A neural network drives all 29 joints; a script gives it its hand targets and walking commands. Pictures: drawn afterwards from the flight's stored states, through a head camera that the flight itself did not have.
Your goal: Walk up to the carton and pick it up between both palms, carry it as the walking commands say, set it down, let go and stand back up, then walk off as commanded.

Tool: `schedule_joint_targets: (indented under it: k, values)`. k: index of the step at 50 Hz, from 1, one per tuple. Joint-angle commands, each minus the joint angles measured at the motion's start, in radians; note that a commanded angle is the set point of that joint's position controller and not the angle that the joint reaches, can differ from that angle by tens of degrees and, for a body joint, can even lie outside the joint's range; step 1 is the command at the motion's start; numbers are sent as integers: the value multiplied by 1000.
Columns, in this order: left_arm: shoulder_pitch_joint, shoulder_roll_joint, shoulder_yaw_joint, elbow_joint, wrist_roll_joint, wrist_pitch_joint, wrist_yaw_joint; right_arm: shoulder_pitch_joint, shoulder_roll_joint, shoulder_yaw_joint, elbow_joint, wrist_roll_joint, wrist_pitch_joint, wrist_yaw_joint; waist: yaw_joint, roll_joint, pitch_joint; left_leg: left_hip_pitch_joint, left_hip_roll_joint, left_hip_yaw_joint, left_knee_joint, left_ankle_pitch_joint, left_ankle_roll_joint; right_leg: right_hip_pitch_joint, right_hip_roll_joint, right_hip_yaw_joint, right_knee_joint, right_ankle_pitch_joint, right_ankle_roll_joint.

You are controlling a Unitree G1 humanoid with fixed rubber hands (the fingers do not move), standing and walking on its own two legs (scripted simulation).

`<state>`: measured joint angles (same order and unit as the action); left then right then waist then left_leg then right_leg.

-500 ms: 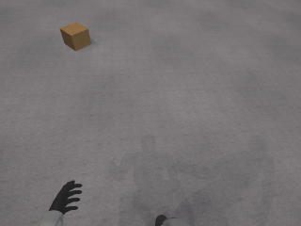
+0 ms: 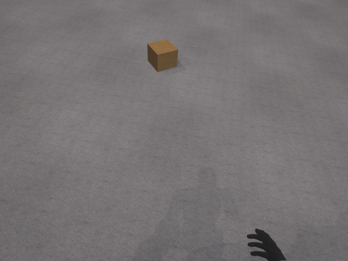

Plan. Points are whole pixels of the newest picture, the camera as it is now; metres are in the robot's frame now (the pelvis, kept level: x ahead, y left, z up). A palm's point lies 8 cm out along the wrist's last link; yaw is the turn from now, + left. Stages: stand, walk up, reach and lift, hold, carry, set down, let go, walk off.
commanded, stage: walk up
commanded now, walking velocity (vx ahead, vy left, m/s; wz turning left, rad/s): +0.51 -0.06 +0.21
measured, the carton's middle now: (162, 55) +1.94 +0.18 -0.67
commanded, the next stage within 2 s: none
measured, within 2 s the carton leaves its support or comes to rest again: neither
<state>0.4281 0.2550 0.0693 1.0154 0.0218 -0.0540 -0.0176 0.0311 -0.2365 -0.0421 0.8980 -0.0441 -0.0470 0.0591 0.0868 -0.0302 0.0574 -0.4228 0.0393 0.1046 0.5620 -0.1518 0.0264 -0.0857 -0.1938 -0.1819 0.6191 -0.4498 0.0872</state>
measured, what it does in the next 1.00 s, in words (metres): walks ahead: right foot, then left foot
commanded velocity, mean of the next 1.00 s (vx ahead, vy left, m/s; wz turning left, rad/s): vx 0.50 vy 0.06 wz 0.08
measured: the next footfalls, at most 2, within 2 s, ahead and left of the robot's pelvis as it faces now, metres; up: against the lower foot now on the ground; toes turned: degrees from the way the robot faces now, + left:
right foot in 0.50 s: +0.41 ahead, -0.13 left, +0.00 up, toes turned -4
left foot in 0.98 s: +0.59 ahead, +0.20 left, +0.00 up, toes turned +11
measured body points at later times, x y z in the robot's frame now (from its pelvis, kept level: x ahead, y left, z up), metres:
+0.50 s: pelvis +0.26 -0.02 +0.00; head +0.29 -0.02 +0.45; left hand +0.46 +0.21 -0.11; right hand +0.15 -0.25 -0.14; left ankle +0.09 +0.10 -0.72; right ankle +0.37 -0.13 -0.73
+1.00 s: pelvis +0.47 +0.06 +0.01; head +0.50 +0.07 +0.45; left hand +0.35 +0.30 -0.13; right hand +0.67 -0.14 -0.12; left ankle +0.55 +0.19 -0.73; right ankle +0.38 -0.13 -0.72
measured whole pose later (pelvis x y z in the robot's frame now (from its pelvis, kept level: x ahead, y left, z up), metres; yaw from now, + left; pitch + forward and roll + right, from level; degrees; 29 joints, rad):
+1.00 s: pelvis +0.47 +0.06 +0.01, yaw +4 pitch +2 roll +0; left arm 0.49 0.21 0.06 1.04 0.03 -0.06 -0.01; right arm 0.04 -0.20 -0.04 0.90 -0.03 -0.05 0.05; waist 0.10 0.00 0.04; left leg -0.40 0.08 0.12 0.49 -0.12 -0.02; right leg -0.09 -0.16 -0.10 0.49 -0.39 0.07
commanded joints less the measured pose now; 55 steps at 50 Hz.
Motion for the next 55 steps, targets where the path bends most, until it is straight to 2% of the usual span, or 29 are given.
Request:
schedule_joint_targets:
  k: [1,2,4,6,11,16,18,20,22,24,25,26,27,28,29,30,32,34,42,44,46,47,49,50,51,52,53,54,55]
  values:
    - [-53,56,11,-90,10,-5,12,487,-293,-67,76,15,-12,-46,-233,236,-260,660,454,-759,-333,-248,166,-642,101,141,629,-105,-67]
    - [-117,60,11,-107,9,-10,9,402,-247,-63,67,25,-19,-51,-205,169,-172,581,397,-650,-303,-95,156,-666,59,182,647,2,-81]
    - [-106,60,10,-88,6,-15,2,280,-159,-46,44,29,-37,-51,-127,126,-82,420,285,-428,-271,181,109,-575,18,176,570,138,-80]
    - [-76,52,13,-68,8,9,-8,258,-118,-37,47,26,-50,-47,-93,165,-82,354,234,-325,-290,259,87,-495,25,158,515,162,-60]
    - [-236,20,14,-110,15,43,-23,360,-91,-21,88,25,-63,-53,-120,159,-20,379,228,-259,-343,306,95,-581,40,141,396,290,-32]
    - [-431,1,-8,-188,2,41,-35,413,-91,-15,112,21,-58,-61,-166,165,53,380,210,-198,-385,220,73,-555,63,110,118,404,-46]
    - [-485,2,-12,-219,-3,32,-36,437,-96,-19,128,20,-54,-63,-176,197,65,367,192,-166,-395,174,72,-493,82,86,39,404,-51]
    - [-480,1,-11,-224,-8,23,-29,443,-98,-22,145,21,-42,-63,-163,232,66,317,164,-134,-382,141,85,-381,111,64,-5,335,-58]
    - [-446,17,2,-220,-3,13,-16,460,-108,-26,161,26,-36,-68,-143,182,58,326,185,-153,-306,253,83,-324,128,55,-38,291,-67]
    - [-246,61,28,-154,6,-8,0,460,-112,-28,169,37,-33,-71,-51,77,-58,268,128,-94,-23,381,60,-58,142,30,-125,313,-80]
    - [-59,131,51,-98,20,-22,11,472,-86,-23,150,39,-37,-70,12,-10,-190,105,91,-85,224,207,41,203,15,164,-110,266,-117]
    - [108,270,76,-69,15,-19,21,528,-31,-15,115,41,-36,-69,55,-259,-336,-170,-50,-70,575,-396,-5,391,-355,698,-252,267,-237]
    - [97,315,89,-41,-7,-1,26,529,-103,-58,120,21,-26,-63,13,-165,-364,-194,-30,-214,739,-375,-13,301,-375,919,-367,256,-255]
    - [-24,238,70,-55,1,-1,33,474,-90,-56,107,14,-26,-52,-36,-110,-259,-215,23,-223,781,-277,-17,189,-329,790,-363,199,-238]
    - [-118,145,49,-70,0,-7,33,406,-63,-51,101,7,-28,-45,-60,-54,-141,-212,60,-207,759,-157,-20,57,-263,620,-350,237,-217]
    - [-158,91,37,-70,-3,-13,32,382,-46,-49,104,5,-22,-40,-84,-56,-89,-181,87,-194,736,-81,-28,-33,-201,496,-353,311,-191]
    - [-140,39,16,-54,-1,-24,27,395,-10,-39,115,4,4,-25,-112,-102,-70,-118,81,-172,688,-24,-42,-122,-132,347,-352,416,-158]
    - [-93,51,16,-47,0,-33,24,355,-4,-35,104,1,25,-12,-114,-121,-53,-131,74,-146,617,-4,-50,-137,-117,280,-361,461,-155]
    - [26,120,35,-36,3,-32,31,43,0,-2,-19,8,32,26,-27,-160,51,-94,70,-52,119,84,-92,-127,-120,199,-483,275,-155]
    - [25,142,41,-37,5,-29,32,-3,-14,-3,-36,16,27,28,-17,-172,53,-48,68,-39,33,70,-89,-107,-127,190,-487,262,-155]
    - [3,116,25,-34,8,-23,14,0,-3,0,-46,24,11,12,-35,-234,9,51,42,2,-33,7,-80,-82,-80,148,-452,225,-159]
    - [2,118,24,-22,5,-18,13,37,-15,-9,-31,19,2,2,-53,-194,0,124,25,39,-69,5,-77,-100,-71,129,-391,220,-154]
    - [38,80,10,-13,5,-13,9,243,-86,-41,48,9,-17,-24,-117,12,-92,390,5,52,-120,-78,-62,-197,-10,91,-96,257,-127]
    - [38,14,-5,-43,2,-15,4,412,-163,-61,79,2,-26,-39,-176,216,-206,578,245,-244,-202,-257,-17,-341,36,64,223,57,-97]
    - [3,-16,-8,-89,7,-13,7,517,-280,-78,102,16,-13,-51,-216,419,-270,671,415,-605,-375,-484,83,-577,131,91,472,-165,-92]
    - [-23,37,5,-62,8,-5,13,463,-246,-64,90,21,-15,-48,-203,258,-192,572,455,-653,-395,-470,113,-667,97,179,610,-78,-97]
    - [-43,26,9,-50,10,-8,7,382,-190,-53,69,22,-27,-48,-169,127,-113,480,442,-587,-358,-283,95,-662,59,210,633,40,-100]
    - [-40,8,8,-38,7,-11,1,302,-141,-44,57,23,-39,-45,-121,95,-69,388,371,-457,-336,-85,74,-589,28,208,591,139,-93]
    - [-34,18,12,-32,5,-5,-4,256,-110,-37,54,27,-48,-45,-90,126,-60,334,310,-366,-341,-7,60,-541,18,194,550,171,-86]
